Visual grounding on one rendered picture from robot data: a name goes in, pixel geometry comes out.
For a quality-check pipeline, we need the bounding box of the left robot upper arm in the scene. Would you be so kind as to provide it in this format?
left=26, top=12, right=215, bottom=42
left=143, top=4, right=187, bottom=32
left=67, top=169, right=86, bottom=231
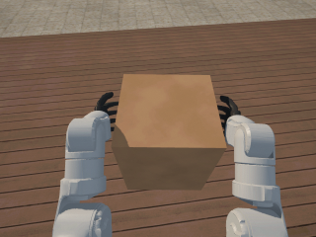
left=52, top=202, right=113, bottom=237

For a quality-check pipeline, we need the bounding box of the robot left forearm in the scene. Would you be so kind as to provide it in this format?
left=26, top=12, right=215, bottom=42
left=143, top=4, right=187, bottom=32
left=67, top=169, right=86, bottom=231
left=52, top=111, right=112, bottom=237

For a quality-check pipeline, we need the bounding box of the robot right hand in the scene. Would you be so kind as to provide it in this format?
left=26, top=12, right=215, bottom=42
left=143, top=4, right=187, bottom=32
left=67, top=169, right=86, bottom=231
left=217, top=95, right=241, bottom=137

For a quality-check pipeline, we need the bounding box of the robot left hand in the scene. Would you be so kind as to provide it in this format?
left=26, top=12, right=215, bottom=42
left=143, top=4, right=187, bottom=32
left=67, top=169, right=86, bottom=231
left=94, top=92, right=119, bottom=131

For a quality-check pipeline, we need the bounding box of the robot right forearm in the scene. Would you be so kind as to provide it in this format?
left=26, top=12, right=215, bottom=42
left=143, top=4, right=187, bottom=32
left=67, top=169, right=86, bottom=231
left=224, top=115, right=288, bottom=237

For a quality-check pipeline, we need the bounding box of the carton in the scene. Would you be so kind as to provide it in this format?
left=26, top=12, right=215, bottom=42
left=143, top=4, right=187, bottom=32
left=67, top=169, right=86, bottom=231
left=111, top=74, right=227, bottom=191

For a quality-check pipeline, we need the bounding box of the right robot upper arm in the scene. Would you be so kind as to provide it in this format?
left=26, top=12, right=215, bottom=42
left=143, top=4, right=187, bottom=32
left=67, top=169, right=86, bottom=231
left=226, top=207, right=288, bottom=237

